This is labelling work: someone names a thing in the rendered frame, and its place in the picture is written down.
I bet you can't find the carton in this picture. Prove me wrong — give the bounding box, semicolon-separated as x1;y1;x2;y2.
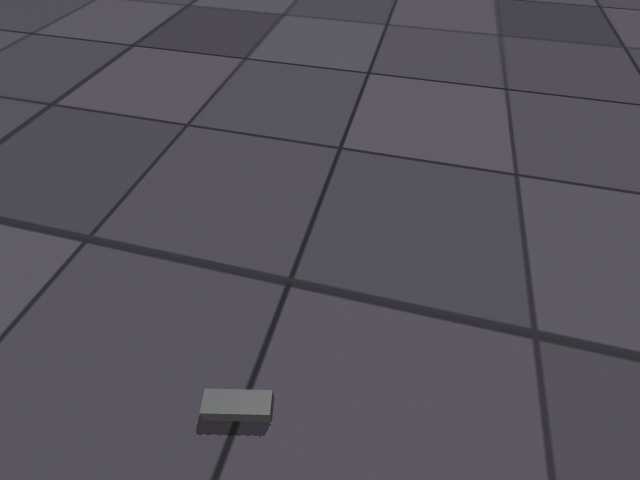
199;388;274;422

